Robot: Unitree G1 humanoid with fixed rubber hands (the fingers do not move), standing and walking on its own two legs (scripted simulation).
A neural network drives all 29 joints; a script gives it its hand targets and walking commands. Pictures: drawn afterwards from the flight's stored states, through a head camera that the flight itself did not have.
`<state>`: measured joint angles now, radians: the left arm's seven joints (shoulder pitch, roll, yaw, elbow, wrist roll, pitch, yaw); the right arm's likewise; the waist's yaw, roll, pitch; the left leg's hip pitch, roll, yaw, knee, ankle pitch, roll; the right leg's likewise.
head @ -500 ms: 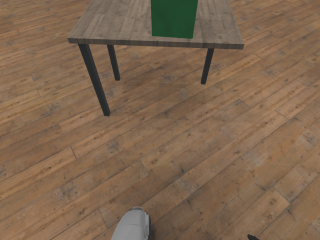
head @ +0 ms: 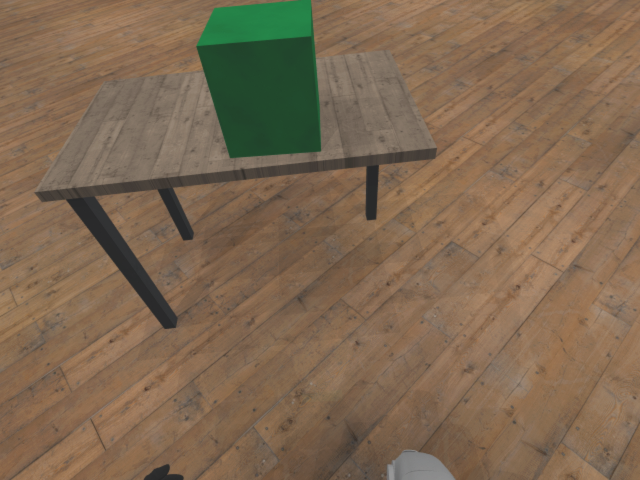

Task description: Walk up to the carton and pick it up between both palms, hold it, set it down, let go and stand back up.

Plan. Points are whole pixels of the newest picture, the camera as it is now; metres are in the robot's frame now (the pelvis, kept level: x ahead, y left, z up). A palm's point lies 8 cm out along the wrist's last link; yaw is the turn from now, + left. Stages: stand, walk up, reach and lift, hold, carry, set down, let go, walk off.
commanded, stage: walk up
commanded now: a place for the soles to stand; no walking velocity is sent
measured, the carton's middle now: (269, 81) +0.87 +0.13 +0.08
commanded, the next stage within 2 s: none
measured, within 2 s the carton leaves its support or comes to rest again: neither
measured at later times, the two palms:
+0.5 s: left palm (128, 449) +0.18 +0.31 -0.13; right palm (435, 330) +0.34 -0.16 -0.10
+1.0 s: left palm (181, 286) +0.44 +0.29 -0.09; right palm (436, 298) +0.41 -0.17 -0.11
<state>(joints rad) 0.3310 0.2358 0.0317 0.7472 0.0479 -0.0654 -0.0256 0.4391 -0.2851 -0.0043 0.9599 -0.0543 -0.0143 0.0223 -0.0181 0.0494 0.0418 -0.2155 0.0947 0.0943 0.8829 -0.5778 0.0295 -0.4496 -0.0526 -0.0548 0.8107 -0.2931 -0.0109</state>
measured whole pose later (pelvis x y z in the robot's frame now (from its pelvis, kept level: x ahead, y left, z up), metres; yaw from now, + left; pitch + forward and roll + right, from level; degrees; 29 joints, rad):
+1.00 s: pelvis +0.36 +0.06 +0.03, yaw +6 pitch -1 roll +0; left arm 0.20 0.18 -0.06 0.84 0.01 0.00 0.00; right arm 0.30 -0.23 0.05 0.92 0.00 -0.01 0.00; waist -0.03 0.03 0.05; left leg -0.21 0.02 0.03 0.62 -0.38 0.00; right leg -0.35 -0.04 -0.08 0.60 -0.22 -0.02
